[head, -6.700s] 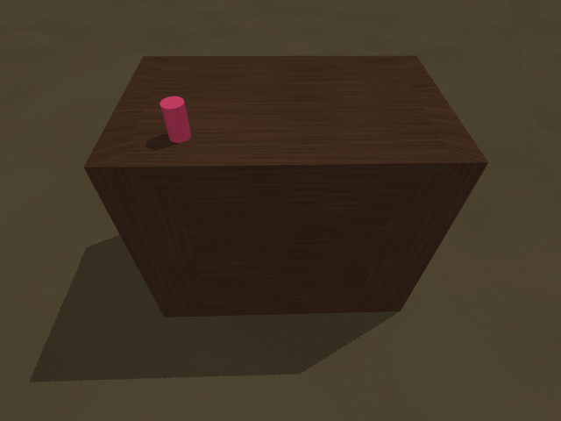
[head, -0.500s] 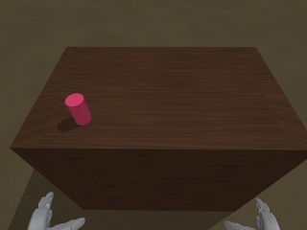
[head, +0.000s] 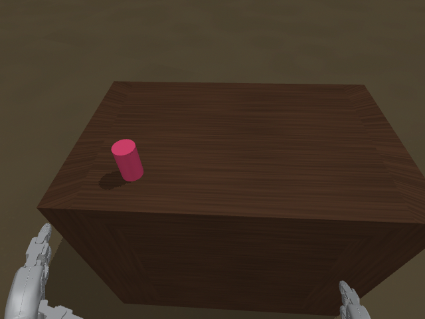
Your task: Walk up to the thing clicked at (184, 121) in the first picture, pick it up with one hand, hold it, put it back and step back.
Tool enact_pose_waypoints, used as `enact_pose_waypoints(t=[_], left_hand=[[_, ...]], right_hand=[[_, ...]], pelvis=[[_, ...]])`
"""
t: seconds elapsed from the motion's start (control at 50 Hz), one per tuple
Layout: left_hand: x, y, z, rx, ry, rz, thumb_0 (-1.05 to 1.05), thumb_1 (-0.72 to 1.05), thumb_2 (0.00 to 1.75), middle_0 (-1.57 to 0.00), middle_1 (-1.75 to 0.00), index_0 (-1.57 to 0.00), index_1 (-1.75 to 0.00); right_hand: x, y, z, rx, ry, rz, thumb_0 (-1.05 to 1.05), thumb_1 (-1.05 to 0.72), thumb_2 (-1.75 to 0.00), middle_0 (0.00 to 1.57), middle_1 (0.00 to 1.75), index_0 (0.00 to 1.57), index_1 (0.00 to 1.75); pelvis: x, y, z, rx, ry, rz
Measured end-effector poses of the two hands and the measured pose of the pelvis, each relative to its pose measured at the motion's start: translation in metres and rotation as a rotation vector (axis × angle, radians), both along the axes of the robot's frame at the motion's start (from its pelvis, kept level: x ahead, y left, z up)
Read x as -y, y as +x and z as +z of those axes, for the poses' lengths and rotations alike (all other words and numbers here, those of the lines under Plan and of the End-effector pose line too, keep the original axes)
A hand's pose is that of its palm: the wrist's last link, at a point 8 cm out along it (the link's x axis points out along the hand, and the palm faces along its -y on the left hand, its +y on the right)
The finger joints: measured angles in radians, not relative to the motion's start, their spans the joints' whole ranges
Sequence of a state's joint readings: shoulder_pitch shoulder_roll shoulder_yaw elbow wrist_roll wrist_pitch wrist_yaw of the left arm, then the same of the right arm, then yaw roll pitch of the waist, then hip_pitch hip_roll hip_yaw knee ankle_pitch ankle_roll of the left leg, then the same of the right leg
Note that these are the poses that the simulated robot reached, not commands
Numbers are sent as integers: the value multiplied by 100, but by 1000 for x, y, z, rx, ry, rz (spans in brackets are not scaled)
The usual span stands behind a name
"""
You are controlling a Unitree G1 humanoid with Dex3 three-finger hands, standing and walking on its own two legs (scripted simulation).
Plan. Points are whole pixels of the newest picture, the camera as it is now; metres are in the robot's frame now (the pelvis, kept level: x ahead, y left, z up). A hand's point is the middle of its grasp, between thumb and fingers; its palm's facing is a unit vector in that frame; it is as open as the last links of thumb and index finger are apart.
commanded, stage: rise first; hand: left
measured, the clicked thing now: (128, 160) +0.46 +0.23 +0.02
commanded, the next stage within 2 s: go down in 0.90 s
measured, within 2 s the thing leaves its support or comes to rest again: neither
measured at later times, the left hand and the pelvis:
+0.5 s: hand (49, 277) +0.17 +0.25 +0.09, palm faces +0.31 -0.85 -0.43, open 17.6 cm; pelvis -0.01 -0.01 +0.00, yaw +1 degrees
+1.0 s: hand (38, 264) +0.18 +0.25 +0.12, palm faces +0.34 -0.82 -0.46, open 17.6 cm; pelvis -0.01 -0.01 +0.00, yaw +1 degrees
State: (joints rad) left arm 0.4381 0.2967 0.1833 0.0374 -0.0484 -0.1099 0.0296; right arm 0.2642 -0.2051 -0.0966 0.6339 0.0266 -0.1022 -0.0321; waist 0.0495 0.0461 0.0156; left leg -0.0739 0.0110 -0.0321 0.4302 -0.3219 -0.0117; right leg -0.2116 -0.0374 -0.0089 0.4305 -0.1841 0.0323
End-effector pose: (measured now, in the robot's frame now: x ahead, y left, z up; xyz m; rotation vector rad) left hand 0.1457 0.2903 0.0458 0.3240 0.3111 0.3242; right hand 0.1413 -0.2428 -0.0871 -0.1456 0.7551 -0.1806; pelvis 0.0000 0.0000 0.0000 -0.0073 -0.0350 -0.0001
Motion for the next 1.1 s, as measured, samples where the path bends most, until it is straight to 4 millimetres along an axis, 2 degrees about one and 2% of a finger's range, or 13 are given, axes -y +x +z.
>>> enact_pose_waypoints(t=[0.2,0.36,0.68,1.1], left_hand=[[2,-2,35,131,74,-45,-1,-56,1,-6,-6,-6,-6],[1,-8,53,195,120,-53,-1,-57,2,-6,-6,-6,-6],[1,-12,80,287,191,-59,-1,-58,5,-6,-6,-6,-7],[-2,-7,102,397,235,-82,-1,-60,7,-7,-7,-6,-8]], right_hand=[[7,-2,1,14,-20,-2,-1,48,-3,6,5,5,5],[7,-3,-1,18,-6,1,-1,49,-3,6,5,5,5],[11,-2,-5,15,-1,4,-1,49,-5,6,5,5,5],[13,3,-4,23,-5,9,-1,48,-6,6,6,5,6]], pelvis=[[1,-7,0,13,2,3],[4,-9,0,16,4,8],[9,-12,0,18,8,16],[8,-9,-1,3,6,19]])
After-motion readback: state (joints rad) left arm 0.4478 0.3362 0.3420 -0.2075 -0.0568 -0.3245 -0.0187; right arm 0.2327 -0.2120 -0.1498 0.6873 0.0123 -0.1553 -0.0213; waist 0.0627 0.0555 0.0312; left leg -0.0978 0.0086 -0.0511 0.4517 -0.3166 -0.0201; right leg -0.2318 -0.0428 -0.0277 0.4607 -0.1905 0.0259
